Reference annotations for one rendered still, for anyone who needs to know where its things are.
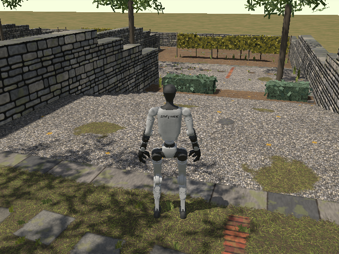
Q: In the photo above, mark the humanoid robot head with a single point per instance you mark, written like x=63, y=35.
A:
x=169, y=92

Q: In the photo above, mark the robot left shin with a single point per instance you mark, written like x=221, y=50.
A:
x=156, y=192

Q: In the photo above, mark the left robot hand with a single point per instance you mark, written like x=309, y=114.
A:
x=141, y=155

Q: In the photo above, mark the left robot forearm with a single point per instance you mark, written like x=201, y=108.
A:
x=144, y=141

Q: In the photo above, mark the right robot upper arm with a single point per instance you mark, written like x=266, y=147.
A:
x=188, y=120

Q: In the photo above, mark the right robot hand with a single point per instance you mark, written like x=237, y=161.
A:
x=197, y=153

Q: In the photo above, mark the left robot upper arm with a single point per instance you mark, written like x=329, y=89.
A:
x=150, y=120

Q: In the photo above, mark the right robot forearm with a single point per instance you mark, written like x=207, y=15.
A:
x=194, y=141

